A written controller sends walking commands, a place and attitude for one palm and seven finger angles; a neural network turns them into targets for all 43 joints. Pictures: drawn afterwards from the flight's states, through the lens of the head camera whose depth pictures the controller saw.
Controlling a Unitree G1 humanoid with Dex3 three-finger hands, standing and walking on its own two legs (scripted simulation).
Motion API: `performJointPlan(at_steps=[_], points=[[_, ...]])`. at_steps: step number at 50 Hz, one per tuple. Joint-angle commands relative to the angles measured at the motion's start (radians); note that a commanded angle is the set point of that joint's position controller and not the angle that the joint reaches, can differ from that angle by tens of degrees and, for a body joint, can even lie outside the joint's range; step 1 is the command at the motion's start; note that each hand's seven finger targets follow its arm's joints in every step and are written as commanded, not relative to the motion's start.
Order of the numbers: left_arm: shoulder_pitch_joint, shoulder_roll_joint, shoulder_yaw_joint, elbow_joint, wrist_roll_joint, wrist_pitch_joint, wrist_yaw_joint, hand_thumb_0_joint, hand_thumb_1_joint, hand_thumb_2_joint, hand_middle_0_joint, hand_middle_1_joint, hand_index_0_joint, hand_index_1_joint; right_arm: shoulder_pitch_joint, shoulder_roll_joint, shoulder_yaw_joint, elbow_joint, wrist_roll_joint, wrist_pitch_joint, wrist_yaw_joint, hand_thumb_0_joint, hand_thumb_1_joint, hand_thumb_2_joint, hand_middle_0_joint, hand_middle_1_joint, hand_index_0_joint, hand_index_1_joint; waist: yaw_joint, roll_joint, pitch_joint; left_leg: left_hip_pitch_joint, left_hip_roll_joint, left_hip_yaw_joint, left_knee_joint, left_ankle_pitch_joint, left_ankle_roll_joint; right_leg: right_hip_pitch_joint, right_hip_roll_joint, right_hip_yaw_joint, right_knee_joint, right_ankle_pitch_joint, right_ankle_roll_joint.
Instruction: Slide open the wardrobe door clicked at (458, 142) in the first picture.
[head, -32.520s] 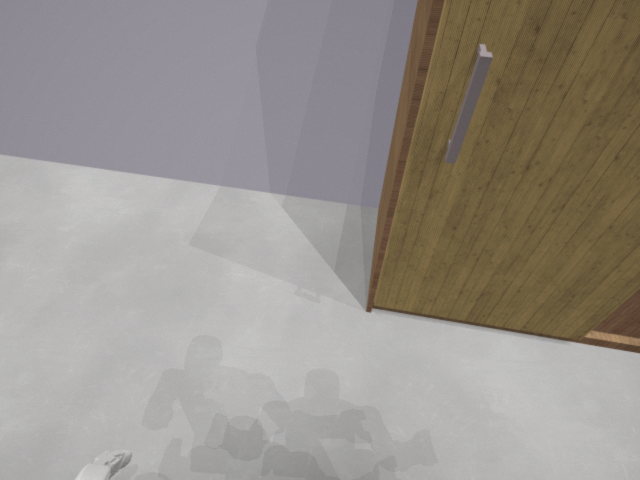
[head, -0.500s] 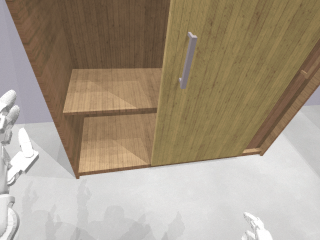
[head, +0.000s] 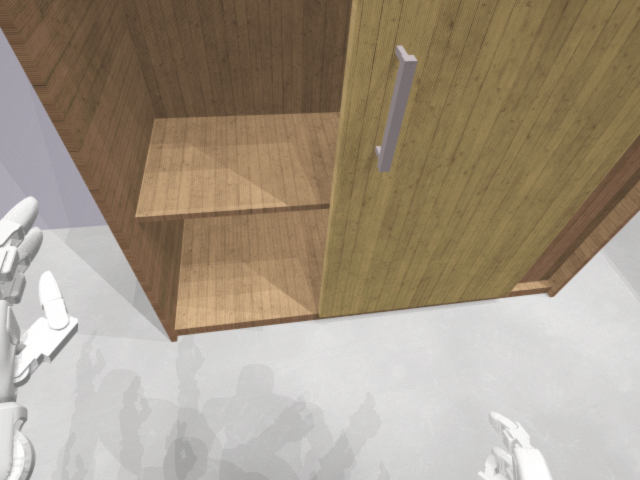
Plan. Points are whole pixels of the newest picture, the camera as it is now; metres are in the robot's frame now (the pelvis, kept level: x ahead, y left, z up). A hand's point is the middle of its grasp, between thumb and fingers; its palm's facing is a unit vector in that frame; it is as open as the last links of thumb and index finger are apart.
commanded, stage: stop stepping back and stand still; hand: left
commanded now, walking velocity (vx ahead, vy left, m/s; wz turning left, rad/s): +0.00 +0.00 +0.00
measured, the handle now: (391, 113) +0.70 -0.07 +0.09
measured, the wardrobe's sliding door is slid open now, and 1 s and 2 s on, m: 0.48 0.48 0.48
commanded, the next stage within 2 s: let the arm hang, fingers relaxed in 0.26 s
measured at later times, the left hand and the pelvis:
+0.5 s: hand (120, 435) +0.17 +0.25 -0.04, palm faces +0.10 -0.91 -0.39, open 7.4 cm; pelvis -0.01 +0.02 +0.00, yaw +2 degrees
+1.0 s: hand out of the picture -0.06 +0.23 -0.16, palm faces +0.02 -0.97 -0.23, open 7.3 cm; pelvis -0.04 +0.04 +0.01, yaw +1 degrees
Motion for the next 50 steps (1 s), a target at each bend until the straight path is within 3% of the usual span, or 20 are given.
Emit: performJointPlan(at_steps=[1, 4, 6, 7, 13, 17, 18, 19, 20, 21, 22, 24, 26, 28, 30, 33, 37, 39, 43, 50], points=[[0.054, 0.326, 0.254, -0.401, 0.001, -0.13, 0.034, 0.0, 0.9, 0.9, -0.2, -0.3, -0.2, -0.3, -0.085, -0.095, -0.032, -0.2, 0.002, -0.066, 0.015, 0.0, -0.9, -0.9, 0.2, 0.3, 0.2, 0.3, 0.007, 0.343, -0.17, 0.098, 0.11, -0.13, -0.133, 0.632, 0.033, 0.06, -0.018, 0.039, -0.079, 0.342, 0.022], [0.177, 0.289, 0.28, -0.234, -0.023, -0.126, 0.027, 0.0, 0.9, 0.9, -0.2, -0.3, -0.2, -0.3, -0.054, -0.091, -0.044, -0.201, 0.016, -0.039, 0.021, 0.0, -0.9, -0.9, 0.2, 0.3, 0.2, 0.3, -0.015, 0.169, -0.249, 0.087, 0.076, -0.065, -0.053, 0.642, 0.0, 0.164, -0.065, 0.098, -0.101, 0.659, 0.005], [0.191, 0.262, 0.27, -0.143, -0.037, -0.114, 0.019, 0.0, 0.9, 0.9, -0.2, -0.3, -0.2, -0.3, -0.044, -0.097, -0.045, -0.202, 0.021, -0.017, 0.022, 0.0, -0.9, -0.9, 0.2, 0.3, 0.2, 0.3, -0.026, 0.057, -0.269, 0.075, 0.073, -0.047, -0.04, 0.612, -0.007, 0.186, -0.082, 0.111, -0.094, 0.78, 0.01], [0.194, 0.25, 0.258, -0.101, -0.043, -0.106, 0.014, 0.0, 0.9, 0.9, -0.2, -0.3, -0.2, -0.3, -0.045, -0.099, -0.045, -0.201, 0.023, -0.009, 0.02, 0.0, -0.9, -0.9, 0.2, 0.3, 0.2, 0.3, -0.031, 0.036, -0.264, 0.073, 0.072, -0.043, -0.046, 0.586, -0.006, 0.173, -0.089, 0.11, -0.099, 0.789, 0.015], [0.121, 0.226, 0.162, -0.092, -0.039, -0.074, -0.005, 0.0, 0.9, 0.9, -0.2, -0.3, -0.2, -0.3, -0.076, -0.111, -0.036, -0.208, 0.025, 0.002, 0.006, 0.0, -0.9, -0.9, 0.2, 0.3, 0.2, 0.3, -0.026, 0.008, -0.221, 0.091, 0.085, -0.06, -0.1, 0.497, 0.012, 0.091, -0.077, 0.101, -0.137, 0.637, 0.036], [0.017, 0.251, 0.142, -0.211, -0.025, -0.075, 0.003, 0.0, 0.9, 0.9, -0.2, -0.3, -0.2, -0.3, -0.102, -0.104, -0.025, -0.218, 0.019, -0.01, -0.007, 0.0, -0.9, -0.9, 0.2, 0.3, 0.2, 0.3, -0.016, 0.056, -0.203, 0.084, 0.066, -0.061, -0.115, 0.411, 0.015, 0.081, -0.084, 0.11, -0.157, 0.554, 0.032], [-0.032, 0.096, -0.238, 0.585, 0.048, 0.061, -0.119, 0.0, 0.9, 0.9, -0.2, -0.3, -0.2, -0.3, -0.14, -0.27, -0.062, -0.009, 0.016, -0.037, 0.089, 0.0, -0.9, -0.9, 0.2, 0.3, 0.2, 0.3, -0.058, 0.077, -0.098, -0.002, 0.095, -0.089, 0.015, 0.509, 0.022, -0.048, -0.182, 0.047, -0.024, 0.64, -0.001], [-0.039, 0.09, -0.223, 0.621, 0.053, 0.122, -0.141, 0.0, 0.9, 0.9, -0.2, -0.3, -0.2, -0.3, -0.067, -0.235, -0.079, 0.003, 0.007, 0.015, 0.089, 0.0, -0.9, -0.9, 0.2, 0.3, 0.2, 0.3, -0.05, 0.078, -0.148, 0.033, 0.099, -0.097, -0.032, 0.429, 0.023, -0.074, -0.157, 0.108, -0.077, 0.464, -0.011], [-0.037, 0.066, -0.226, 0.635, 0.053, 0.141, -0.15, 0.0, 0.9, 0.9, -0.2, -0.3, -0.2, -0.3, -0.048, -0.207, -0.064, -0.007, 0.006, 0.044, 0.086, 0.0, -0.9, -0.9, 0.2, 0.3, 0.2, 0.3, -0.047, 0.1, -0.108, -0.011, 0.109, -0.106, -0.058, 0.305, 0.031, -0.086, -0.145, 0.078, -0.084, 0.319, 0.001], [-0.053, 0.035, -0.243, 0.69, 0.05, 0.141, -0.155, 0.0, 0.9, 0.9, -0.2, -0.3, -0.2, -0.3, -0.049, -0.176, -0.045, 0.004, -0.002, 0.061, 0.088, 0.0, -0.9, -0.9, 0.2, 0.3, 0.2, 0.3, -0.036, 0.104, -0.124, -0.074, 0.119, -0.137, -0.083, 0.205, 0.047, -0.08, -0.129, 0.06, -0.064, 0.19, 0.005], [-0.078, 0.031, -0.255, 0.745, 0.053, 0.14, -0.158, 0.0, 0.9, 0.9, -0.2, -0.3, -0.2, -0.3, -0.058, -0.159, -0.032, 0.0, -0.009, 0.078, 0.089, 0.0, -0.9, -0.9, 0.2, 0.3, 0.2, 0.3, -0.03, 0.071, -0.094, -0.118, 0.112, -0.16, -0.11, 0.151, 0.056, -0.071, -0.117, 0.059, -0.065, 0.142, 0.006], [-0.127, 0.032, -0.276, 0.86, 0.057, 0.141, -0.156, 0.0, 0.9, 0.9, -0.2, -0.3, -0.2, -0.3, -0.051, -0.136, -0.02, 0.015, -0.02, 0.099, 0.087, 0.0, -0.9, -0.9, 0.2, 0.3, 0.2, 0.3, -0.031, -0.077, -0.082, -0.105, 0.084, -0.163, -0.109, 0.153, 0.045, -0.059, -0.123, 0.083, -0.098, 0.146, -0.004], [-0.17, 0.042, -0.287, 0.983, 0.056, 0.142, -0.151, 0.0, 0.9, 0.9, -0.2, -0.3, -0.2, -0.3, -0.038, -0.135, -0.015, 0.055, -0.027, 0.118, 0.083, 0.0, -0.9, -0.9, 0.2, 0.3, 0.2, 0.3, -0.038, -0.139, -0.087, -0.05, 0.047, -0.137, -0.071, 0.188, 0.035, -0.076, -0.158, 0.12, -0.138, 0.179, -0.023], [-0.201, 0.043, -0.299, 1.088, 0.049, 0.145, -0.146, 0.0, 0.9, 0.9, -0.2, -0.3, -0.2, -0.3, -0.03, -0.127, -0.012, 0.099, -0.029, 0.129, 0.078, 0.0, -0.9, -0.9, 0.2, 0.3, 0.2, 0.3, -0.046, -0.089, -0.096, 0.008, 0.035, -0.115, -0.072, 0.242, 0.026, -0.076, -0.166, 0.122, -0.148, 0.226, -0.03], [-0.2, 0.033, -0.307, 1.176, 0.043, 0.148, -0.142, 0.0, 0.9, 0.9, -0.2, -0.3, -0.2, -0.3, -0.038, -0.123, -0.004, 0.138, -0.029, 0.131, 0.073, 0.0, -0.9, -0.9, 0.2, 0.3, 0.2, 0.3, -0.035, 0.083, -0.091, 0.001, 0.058, -0.139, -0.139, 0.269, 0.032, -0.027, -0.131, 0.106, -0.133, 0.213, -0.011], [-0.153, 0.015, -0.31, 1.309, 0.038, 0.146, -0.14, 0.0, 0.9, 0.9, -0.2, -0.3, -0.2, -0.3, -0.038, -0.103, 0.003, 0.203, -0.024, 0.133, 0.064, 0.0, -0.9, -0.9, 0.2, 0.3, 0.2, 0.3, -0.018, 0.226, -0.085, -0.031, 0.062, -0.15, -0.186, 0.196, 0.036, 0.041, -0.111, 0.102, -0.161, 0.17, -0.003], [-0.149, -0.014, -0.306, 1.402, 0.039, 0.147, -0.14, 0.0, 0.9, 0.9, -0.2, -0.3, -0.2, -0.3, 0.003, -0.079, -0.006, 0.261, -0.023, 0.146, 0.056, 0.0, -0.9, -0.9, 0.2, 0.3, 0.2, 0.3, -0.024, 0.206, -0.069, -0.032, 0.06, -0.156, -0.209, 0.075, 0.032, 0.038, -0.111, 0.092, -0.212, 0.116, -0.014], [-0.154, -0.017, -0.309, 1.437, 0.04, 0.145, -0.139, 0.0, 0.9, 0.9, -0.2, -0.3, -0.2, -0.3, 0.028, -0.074, -0.01, 0.281, -0.019, 0.15, 0.054, 0.0, -0.9, -0.9, 0.2, 0.3, 0.2, 0.3, -0.029, 0.12, -0.057, -0.013, 0.066, -0.156, -0.218, 0.059, 0.032, 0.022, -0.111, 0.083, -0.231, 0.097, -0.015], [-0.15, -0.04, -0.319, 1.498, 0.04, 0.143, -0.138, 0.0, 0.9, 0.9, -0.2, -0.3, -0.2, -0.3, 0.058, -0.067, -0.013, 0.332, -0.017, 0.149, 0.051, 0.0, -0.9, -0.9, 0.2, 0.3, 0.2, 0.3, -0.035, 0.04, -0.023, 0.012, 0.07, -0.153, -0.235, 0.065, 0.035, -0.016, -0.111, 0.083, -0.247, 0.09, -0.009], [-0.122, -0.055, -0.324, 1.564, 0.041, 0.139, -0.133, 0.0, 0.9, 0.9, -0.2, -0.3, -0.2, -0.3, 0.077, -0.046, -0.01, 0.392, -0.015, 0.142, 0.05, 0.0, -0.9, -0.9, 0.2, 0.3, 0.2, 0.3, -0.032, 0.02, -0.005, 0.024, 0.071, -0.146, -0.268, 0.076, 0.039, -0.016, -0.111, 0.081, -0.249, 0.1, 0.0]])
